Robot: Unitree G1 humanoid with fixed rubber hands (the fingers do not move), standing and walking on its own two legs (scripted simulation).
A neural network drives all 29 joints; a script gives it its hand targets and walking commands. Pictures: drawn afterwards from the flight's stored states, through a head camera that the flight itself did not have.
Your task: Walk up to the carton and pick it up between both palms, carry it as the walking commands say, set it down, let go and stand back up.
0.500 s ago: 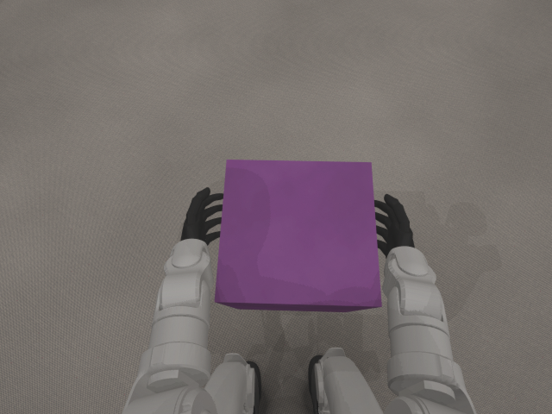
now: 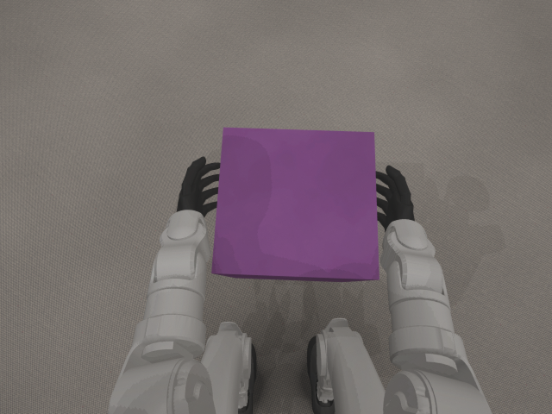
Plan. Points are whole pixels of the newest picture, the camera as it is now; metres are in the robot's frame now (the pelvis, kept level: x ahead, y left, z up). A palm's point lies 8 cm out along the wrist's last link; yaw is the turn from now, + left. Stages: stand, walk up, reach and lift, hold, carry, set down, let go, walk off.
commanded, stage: set down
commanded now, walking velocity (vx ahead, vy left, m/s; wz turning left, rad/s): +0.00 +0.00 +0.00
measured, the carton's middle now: (292, 217) +0.42 -0.02 -0.14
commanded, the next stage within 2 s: none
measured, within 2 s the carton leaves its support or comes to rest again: neither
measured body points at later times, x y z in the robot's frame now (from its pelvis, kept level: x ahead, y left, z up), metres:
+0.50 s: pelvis -0.02 +0.01 -0.08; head +0.22 +0.00 +0.30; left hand +0.45 +0.13 -0.16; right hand +0.43 -0.17 -0.16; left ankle +0.07 +0.11 -0.59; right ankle +0.08 -0.11 -0.59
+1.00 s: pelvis -0.03 +0.00 -0.15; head +0.26 -0.01 +0.20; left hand +0.47 +0.13 -0.25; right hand +0.46 -0.18 -0.25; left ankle +0.07 +0.11 -0.59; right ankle +0.08 -0.11 -0.59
